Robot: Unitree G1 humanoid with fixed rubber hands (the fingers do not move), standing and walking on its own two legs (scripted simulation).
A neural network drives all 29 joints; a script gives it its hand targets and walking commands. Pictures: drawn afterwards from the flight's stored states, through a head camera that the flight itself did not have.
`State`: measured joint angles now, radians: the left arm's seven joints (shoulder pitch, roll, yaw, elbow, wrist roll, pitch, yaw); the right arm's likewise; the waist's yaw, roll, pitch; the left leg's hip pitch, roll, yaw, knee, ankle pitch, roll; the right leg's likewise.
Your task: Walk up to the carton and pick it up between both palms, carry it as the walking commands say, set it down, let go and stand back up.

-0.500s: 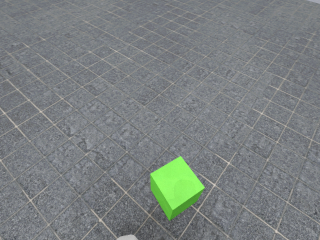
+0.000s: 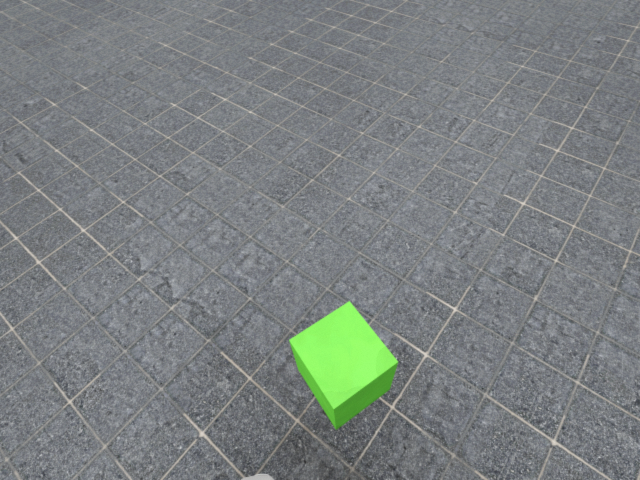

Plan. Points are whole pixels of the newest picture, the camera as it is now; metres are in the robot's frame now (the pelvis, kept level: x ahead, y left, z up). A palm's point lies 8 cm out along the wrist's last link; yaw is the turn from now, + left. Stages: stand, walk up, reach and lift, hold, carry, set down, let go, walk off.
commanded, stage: walk up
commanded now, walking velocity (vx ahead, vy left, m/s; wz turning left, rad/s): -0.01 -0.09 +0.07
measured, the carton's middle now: (342, 366) +0.46 -0.02 -0.64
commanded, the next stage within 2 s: none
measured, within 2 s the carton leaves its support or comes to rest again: neither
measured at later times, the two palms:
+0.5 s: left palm out of the picture +0.01 +0.15 -0.13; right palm out of the picture +0.11 -0.35 -0.11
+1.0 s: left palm out of the picture +0.01 -0.01 -0.10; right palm (600, 342) +0.31 -0.41 -0.12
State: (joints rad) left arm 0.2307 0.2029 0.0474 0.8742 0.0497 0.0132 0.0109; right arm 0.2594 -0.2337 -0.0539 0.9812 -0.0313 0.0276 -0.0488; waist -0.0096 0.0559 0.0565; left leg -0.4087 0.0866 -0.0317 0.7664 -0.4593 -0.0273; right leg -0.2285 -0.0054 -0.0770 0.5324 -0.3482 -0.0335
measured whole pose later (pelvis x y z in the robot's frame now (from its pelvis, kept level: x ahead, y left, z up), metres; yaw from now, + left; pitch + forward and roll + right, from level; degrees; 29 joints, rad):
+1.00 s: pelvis +0.11 -0.24 +0.01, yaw +25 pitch +1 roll +2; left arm 0.34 0.19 0.02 0.91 0.03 0.00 0.03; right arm 0.16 -0.23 -0.07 0.88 -0.03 0.07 0.01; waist 0.05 0.04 0.01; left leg -0.42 -0.02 0.05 0.97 -0.36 -0.03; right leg -0.22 -0.08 -0.17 0.41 -0.19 -0.02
